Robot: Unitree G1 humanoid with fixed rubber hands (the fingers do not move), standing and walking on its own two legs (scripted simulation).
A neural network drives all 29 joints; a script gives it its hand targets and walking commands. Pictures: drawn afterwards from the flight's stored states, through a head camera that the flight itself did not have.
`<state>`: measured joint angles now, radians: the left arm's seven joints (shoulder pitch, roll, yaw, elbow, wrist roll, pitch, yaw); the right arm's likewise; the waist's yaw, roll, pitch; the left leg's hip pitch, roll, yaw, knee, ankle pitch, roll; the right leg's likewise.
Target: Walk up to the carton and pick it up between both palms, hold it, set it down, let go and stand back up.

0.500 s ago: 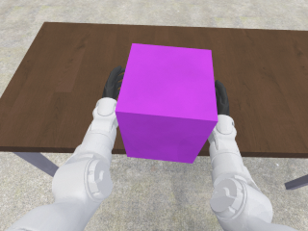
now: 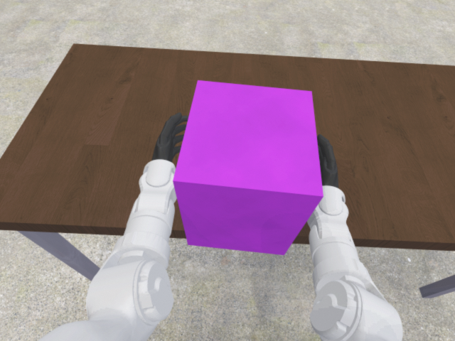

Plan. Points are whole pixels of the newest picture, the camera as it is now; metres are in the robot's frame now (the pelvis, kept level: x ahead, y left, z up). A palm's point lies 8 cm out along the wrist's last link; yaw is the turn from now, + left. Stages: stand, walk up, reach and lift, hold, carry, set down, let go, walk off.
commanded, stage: reach and lift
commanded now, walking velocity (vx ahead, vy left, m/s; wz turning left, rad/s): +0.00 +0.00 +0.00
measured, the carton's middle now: (244, 174) +0.41 +0.00 +0.03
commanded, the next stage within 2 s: none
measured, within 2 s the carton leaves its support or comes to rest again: leaves its support in 0.58 s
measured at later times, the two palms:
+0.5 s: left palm (166, 157) +0.41 +0.14 +0.07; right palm (327, 183) +0.38 -0.15 +0.05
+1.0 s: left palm (176, 145) +0.41 +0.12 +0.10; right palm (346, 178) +0.37 -0.17 +0.09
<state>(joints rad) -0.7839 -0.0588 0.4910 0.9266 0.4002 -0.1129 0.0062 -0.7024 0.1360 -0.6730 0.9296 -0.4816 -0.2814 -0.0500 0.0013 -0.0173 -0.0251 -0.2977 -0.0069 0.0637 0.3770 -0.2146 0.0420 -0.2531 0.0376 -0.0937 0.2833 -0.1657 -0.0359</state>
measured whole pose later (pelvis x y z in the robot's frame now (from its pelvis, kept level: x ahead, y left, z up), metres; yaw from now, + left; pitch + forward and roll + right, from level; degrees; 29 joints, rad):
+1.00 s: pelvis -0.02 -0.01 +0.00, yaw +1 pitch +9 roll -1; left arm -0.86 -0.03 0.45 1.02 0.40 -0.21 0.03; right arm -0.74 0.10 -0.70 1.07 -0.47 -0.47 -0.12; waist -0.06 -0.08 -0.11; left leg -0.35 -0.01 0.05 0.35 -0.16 0.03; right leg -0.31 0.03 -0.11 0.28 -0.13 -0.05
